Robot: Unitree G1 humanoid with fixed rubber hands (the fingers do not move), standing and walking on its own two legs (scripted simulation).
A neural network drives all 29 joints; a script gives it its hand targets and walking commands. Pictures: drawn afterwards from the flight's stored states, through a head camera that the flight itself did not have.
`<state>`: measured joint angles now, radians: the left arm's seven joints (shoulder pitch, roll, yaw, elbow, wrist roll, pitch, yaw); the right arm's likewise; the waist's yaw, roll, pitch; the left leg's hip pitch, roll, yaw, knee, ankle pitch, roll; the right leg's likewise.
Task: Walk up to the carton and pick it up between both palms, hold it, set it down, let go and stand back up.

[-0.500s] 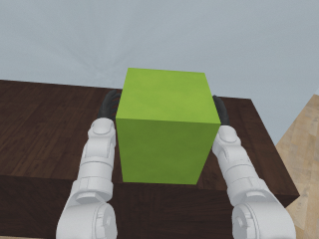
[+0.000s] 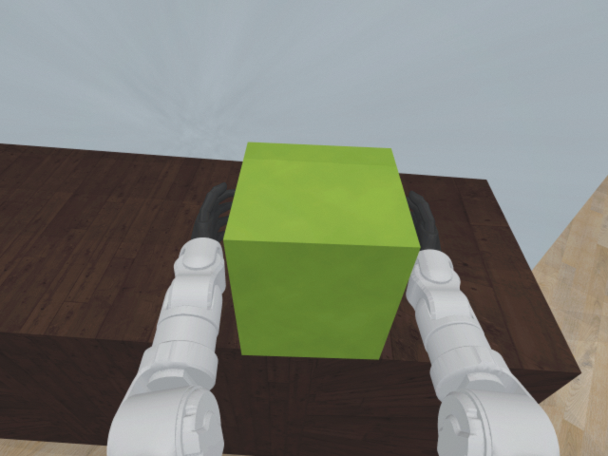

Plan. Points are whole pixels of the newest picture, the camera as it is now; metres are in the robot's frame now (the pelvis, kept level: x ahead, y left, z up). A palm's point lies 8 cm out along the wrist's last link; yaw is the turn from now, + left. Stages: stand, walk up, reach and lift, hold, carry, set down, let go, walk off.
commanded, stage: set down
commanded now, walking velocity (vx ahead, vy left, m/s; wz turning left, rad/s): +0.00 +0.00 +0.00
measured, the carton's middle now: (315, 253) +0.40 -0.01 +0.06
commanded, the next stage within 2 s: none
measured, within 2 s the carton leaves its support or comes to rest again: rests again in 0.70 s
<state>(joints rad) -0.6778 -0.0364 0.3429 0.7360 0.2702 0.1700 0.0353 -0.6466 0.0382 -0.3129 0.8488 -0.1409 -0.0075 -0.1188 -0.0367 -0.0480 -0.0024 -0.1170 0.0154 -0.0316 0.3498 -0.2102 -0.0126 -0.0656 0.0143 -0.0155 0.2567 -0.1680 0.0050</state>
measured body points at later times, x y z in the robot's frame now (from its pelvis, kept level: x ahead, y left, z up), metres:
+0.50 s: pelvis +0.00 +0.00 +0.00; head +0.01 +0.02 +0.45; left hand +0.40 +0.14 +0.07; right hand +0.38 -0.16 +0.08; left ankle -0.01 +0.12 -0.75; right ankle -0.02 -0.12 -0.75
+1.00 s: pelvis -0.01 +0.00 +0.00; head +0.01 +0.02 +0.45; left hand +0.40 +0.14 +0.06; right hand +0.38 -0.16 +0.06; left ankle -0.01 +0.12 -0.75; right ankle -0.02 -0.12 -0.75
